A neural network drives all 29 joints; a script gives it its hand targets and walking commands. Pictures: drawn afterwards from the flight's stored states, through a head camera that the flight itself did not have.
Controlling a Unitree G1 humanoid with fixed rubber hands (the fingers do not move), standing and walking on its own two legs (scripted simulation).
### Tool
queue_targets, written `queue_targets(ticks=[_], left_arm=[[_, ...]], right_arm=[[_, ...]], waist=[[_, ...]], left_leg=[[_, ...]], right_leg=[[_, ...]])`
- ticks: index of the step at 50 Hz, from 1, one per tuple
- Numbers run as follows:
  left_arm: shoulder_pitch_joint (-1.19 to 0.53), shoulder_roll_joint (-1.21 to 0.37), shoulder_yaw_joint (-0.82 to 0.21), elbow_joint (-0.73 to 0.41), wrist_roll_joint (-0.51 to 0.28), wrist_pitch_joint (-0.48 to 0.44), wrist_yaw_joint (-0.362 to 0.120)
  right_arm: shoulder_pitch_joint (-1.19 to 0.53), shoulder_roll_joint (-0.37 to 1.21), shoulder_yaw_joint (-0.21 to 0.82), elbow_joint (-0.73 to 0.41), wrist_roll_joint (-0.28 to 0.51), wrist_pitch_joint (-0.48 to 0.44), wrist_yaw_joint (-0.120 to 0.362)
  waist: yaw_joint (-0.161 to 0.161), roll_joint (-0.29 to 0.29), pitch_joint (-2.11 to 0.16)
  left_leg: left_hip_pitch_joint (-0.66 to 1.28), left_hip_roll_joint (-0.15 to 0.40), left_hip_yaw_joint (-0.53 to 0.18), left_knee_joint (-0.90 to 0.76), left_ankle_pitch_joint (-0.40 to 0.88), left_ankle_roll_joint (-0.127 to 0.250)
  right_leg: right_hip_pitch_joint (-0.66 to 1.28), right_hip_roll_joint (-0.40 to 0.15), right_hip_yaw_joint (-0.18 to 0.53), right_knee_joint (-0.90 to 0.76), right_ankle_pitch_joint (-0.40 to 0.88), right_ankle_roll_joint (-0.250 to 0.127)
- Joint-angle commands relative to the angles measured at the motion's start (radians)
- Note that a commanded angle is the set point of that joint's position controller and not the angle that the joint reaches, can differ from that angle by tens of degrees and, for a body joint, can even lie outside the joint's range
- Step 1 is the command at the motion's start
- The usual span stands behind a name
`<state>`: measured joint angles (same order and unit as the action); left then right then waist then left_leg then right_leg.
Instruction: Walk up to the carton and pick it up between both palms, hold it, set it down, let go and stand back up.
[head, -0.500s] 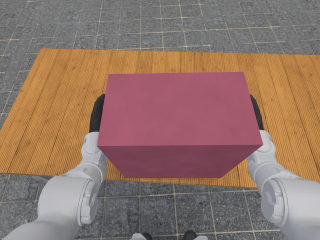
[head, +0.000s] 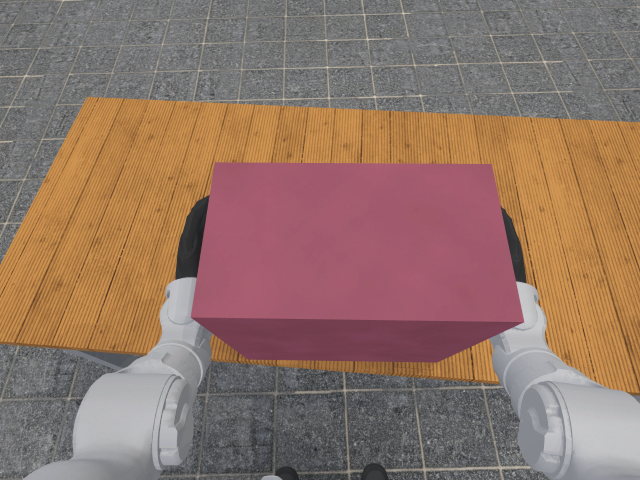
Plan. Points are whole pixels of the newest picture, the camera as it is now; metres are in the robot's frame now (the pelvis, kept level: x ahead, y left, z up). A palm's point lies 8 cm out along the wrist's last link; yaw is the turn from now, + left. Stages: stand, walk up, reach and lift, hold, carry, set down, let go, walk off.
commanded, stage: reach and lift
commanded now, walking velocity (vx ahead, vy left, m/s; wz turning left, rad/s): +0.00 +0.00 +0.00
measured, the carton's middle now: (346, 280) +0.38 -0.01 -0.05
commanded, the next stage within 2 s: none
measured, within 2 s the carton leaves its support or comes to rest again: leaves its support in 0.62 s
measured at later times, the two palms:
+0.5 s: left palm (196, 280) +0.37 +0.18 -0.02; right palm (509, 283) +0.36 -0.21 -0.01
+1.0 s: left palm (172, 218) +0.39 +0.17 +0.10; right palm (552, 246) +0.37 -0.22 +0.08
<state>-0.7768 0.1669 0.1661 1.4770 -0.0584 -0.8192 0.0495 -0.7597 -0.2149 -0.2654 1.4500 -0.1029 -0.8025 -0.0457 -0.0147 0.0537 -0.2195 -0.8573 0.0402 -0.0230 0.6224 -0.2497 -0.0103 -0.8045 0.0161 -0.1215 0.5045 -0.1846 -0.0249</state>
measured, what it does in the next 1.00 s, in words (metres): stands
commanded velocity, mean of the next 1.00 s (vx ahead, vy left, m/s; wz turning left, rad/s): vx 0.00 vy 0.00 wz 0.00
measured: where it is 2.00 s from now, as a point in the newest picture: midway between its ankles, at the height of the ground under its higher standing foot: outside the picture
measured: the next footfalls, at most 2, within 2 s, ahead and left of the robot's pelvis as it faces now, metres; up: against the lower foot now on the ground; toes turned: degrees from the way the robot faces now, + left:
none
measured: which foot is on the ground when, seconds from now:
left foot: down 0.00-1.00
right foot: down 0.00-1.00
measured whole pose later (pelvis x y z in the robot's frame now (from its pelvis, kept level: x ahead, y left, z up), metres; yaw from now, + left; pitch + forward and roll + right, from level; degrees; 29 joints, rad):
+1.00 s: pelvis -0.01 +0.01 +0.02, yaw +0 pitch +15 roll -1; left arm -0.70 0.18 -0.05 1.17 -0.26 -0.38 0.09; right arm -0.57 -0.27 0.03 0.95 0.22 -0.26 -0.09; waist -0.02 0.08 -0.25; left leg -0.54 0.00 0.01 0.49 -0.21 0.02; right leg -0.53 -0.02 -0.09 0.44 -0.17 0.00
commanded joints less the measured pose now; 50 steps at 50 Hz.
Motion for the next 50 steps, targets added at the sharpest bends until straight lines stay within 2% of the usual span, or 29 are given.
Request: queue_targets(ticks=[1, 7, 14, 20, 24, 31, 36, 40, 45, 47, 50], left_arm=[[-0.386, -0.567, -0.206, -0.1, 0.181, -0.02, -0.148], [-0.395, -0.562, -0.222, -0.132, 0.176, -0.005, -0.141], [-0.405, -0.575, -0.258, -0.166, 0.15, 0.025, -0.134], [-0.433, -0.598, -0.311, -0.231, 0.097, 0.053, -0.127], [-0.443, -0.632, -0.37, -0.295, 0.053, 0.077, -0.121], [-0.482, -0.706, -0.498, -0.471, -0.041, 0.126, -0.101], [-0.521, -0.739, -0.573, -0.607, -0.111, 0.178, -0.087], [-0.548, -0.723, -0.568, -0.653, -0.125, 0.248, -0.089], [-0.514, -0.679, -0.481, -0.631, -0.105, 0.369, -0.109], [-0.473, -0.664, -0.449, -0.64, -0.098, 0.418, -0.121], [-0.441, -0.672, -0.43, -0.672, -0.091, 0.476, -0.128]], right_arm=[[-0.402, 0.573, 0.23, -0.03, -0.193, -0.095, 0.134], [-0.402, 0.547, 0.228, -0.02, -0.192, -0.096, 0.132], [-0.415, 0.543, 0.242, -0.067, -0.179, -0.065, 0.136], [-0.428, 0.565, 0.292, -0.151, -0.139, -0.02, 0.145], [-0.435, 0.604, 0.364, -0.256, -0.081, 0.024, 0.15], [-0.44, 0.69, 0.51, -0.506, 0.025, 0.145, 0.154], [-0.427, 0.75, 0.632, -0.689, 0.113, 0.263, 0.148], [-0.434, 0.756, 0.677, -0.777, 0.165, 0.372, 0.136], [-0.437, 0.728, 0.677, -0.788, 0.228, 0.512, 0.11], [-0.425, 0.715, 0.678, -0.796, 0.262, 0.554, 0.098], [-0.426, 0.714, 0.681, -0.825, 0.3, 0.602, 0.085]], waist=[[-0.022, -0.011, -0.582], [-0.023, -0.019, -0.628], [-0.016, -0.015, -0.67], [-0.012, -0.015, -0.702], [-0.012, -0.006, -0.735], [-0.029, 0.006, -0.773], [-0.041, -0.027, -0.722], [-0.039, -0.065, -0.611], [-0.024, -0.124, -0.399], [-0.017, -0.145, -0.363], [-0.015, -0.135, -0.335]], left_leg=[[0.345, -0.038, 0.037, -0.018, 0.501, -0.062], [0.378, -0.038, 0.04, -0.042, 0.476, -0.061], [0.39, -0.038, 0.039, -0.062, 0.438, -0.051], [0.391, -0.04, 0.029, -0.072, 0.415, -0.047], [0.404, -0.046, 0.019, -0.068, 0.425, -0.044], [0.424, -0.058, -0.013, -0.064, 0.416, -0.041], [0.424, -0.071, -0.039, -0.081, 0.361, -0.023], [0.424, -0.077, -0.048, -0.116, 0.289, -0.006], [0.443, -0.078, -0.048, -0.184, 0.217, 0.017], [0.484, -0.075, -0.05, -0.204, 0.247, 0.019], [0.541, -0.074, -0.049, -0.22, 0.3, 0.006]], right_leg=[[0.393, 0.012, 0.011, 0.0, 0.558, 0.052], [0.387, 0.02, 0.009, -0.026, 0.517, 0.052], [0.384, 0.02, 0.02, -0.048, 0.458, 0.044], [0.402, 0.023, 0.032, -0.051, 0.427, 0.042], [0.429, 0.026, 0.045, -0.045, 0.442, 0.045], [0.469, 0.033, 0.074, -0.029, 0.424, 0.048], [0.498, 0.028, 0.096, -0.023, 0.375, 0.052], [0.517, 0.017, 0.111, -0.039, 0.293, 0.054], [0.574, -0.005, 0.131, -0.092, 0.202, 0.048], [0.611, -0.006, 0.138, -0.11, 0.219, 0.045], [0.649, -0.002, 0.137, -0.134, 0.246, 0.039]])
